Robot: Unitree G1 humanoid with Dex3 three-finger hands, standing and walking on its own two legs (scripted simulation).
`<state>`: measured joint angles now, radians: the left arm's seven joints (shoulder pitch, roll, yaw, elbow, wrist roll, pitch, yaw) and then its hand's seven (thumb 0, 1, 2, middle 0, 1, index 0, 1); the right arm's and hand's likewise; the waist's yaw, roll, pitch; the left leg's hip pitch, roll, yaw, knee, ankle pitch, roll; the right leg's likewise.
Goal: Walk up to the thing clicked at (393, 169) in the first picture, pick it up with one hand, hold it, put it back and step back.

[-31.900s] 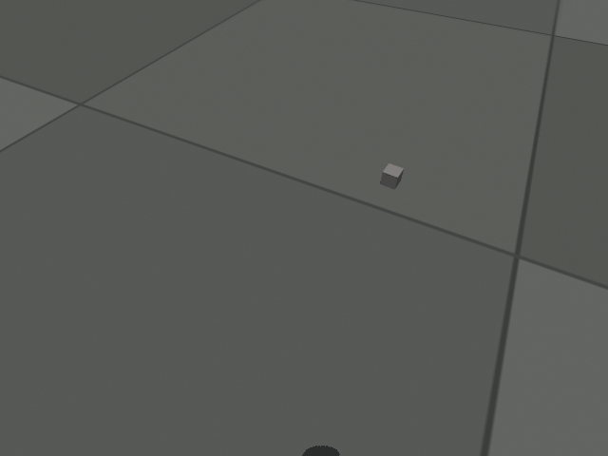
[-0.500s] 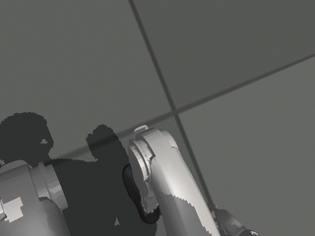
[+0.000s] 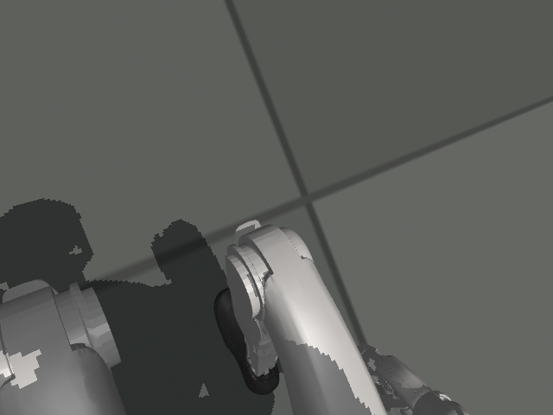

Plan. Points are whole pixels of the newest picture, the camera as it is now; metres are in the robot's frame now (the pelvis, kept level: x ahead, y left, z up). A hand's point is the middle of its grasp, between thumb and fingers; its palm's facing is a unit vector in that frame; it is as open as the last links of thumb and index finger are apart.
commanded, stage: close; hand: left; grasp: from above
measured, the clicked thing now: out of the picture +0.44 +0.34 -0.26
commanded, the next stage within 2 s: settle in 0.84 s
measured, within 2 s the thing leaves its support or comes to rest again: leaves its support in 1.26 s
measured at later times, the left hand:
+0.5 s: hand out of the picture +0.43 +0.34 -0.22, palm faces -0.43 -0.12 -0.89, open 10.6 cm
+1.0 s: hand out of the picture +0.44 +0.34 -0.22, palm faces -0.43 -0.12 -0.90, open 10.4 cm
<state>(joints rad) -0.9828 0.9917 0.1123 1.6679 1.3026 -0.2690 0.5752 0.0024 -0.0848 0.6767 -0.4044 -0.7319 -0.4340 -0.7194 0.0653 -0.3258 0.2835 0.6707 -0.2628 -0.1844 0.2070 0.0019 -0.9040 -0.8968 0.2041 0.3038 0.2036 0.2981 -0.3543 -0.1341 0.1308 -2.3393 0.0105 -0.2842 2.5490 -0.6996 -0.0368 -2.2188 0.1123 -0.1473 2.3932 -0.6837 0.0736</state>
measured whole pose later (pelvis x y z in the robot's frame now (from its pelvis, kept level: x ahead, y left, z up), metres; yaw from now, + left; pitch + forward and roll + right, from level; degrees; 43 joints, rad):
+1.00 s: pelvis +0.00 +0.00 +0.00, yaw +0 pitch +26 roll -13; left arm -1.02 1.02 0.08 1.69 1.31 -0.29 0.57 -0.02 -0.06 0.47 -0.68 -0.55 -0.72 -0.49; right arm 0.08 -0.33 0.32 0.65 -0.26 -0.16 0.18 0.00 -0.91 -0.90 0.20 0.30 0.20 0.30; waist -0.36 -0.13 0.13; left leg -2.34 0.01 -0.28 2.55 -0.69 -0.03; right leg -2.22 0.11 -0.15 2.39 -0.67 0.07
